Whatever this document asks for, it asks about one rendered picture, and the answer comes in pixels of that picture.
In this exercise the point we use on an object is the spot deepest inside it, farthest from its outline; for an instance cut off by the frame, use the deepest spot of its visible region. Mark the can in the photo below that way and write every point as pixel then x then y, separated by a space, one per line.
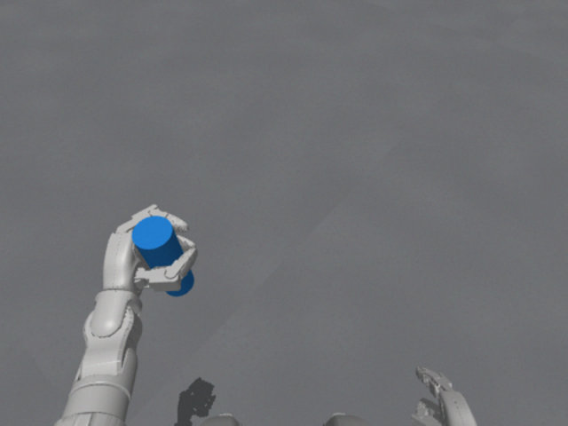
pixel 158 244

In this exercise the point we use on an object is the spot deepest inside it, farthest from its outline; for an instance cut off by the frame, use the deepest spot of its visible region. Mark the left robot arm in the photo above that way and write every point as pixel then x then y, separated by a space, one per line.
pixel 104 382

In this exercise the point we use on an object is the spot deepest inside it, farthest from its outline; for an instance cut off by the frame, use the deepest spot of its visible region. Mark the right robot hand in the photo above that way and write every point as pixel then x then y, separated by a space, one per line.
pixel 453 409

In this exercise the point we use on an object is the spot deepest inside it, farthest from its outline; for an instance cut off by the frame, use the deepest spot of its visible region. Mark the left robot hand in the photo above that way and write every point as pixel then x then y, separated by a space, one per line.
pixel 124 267

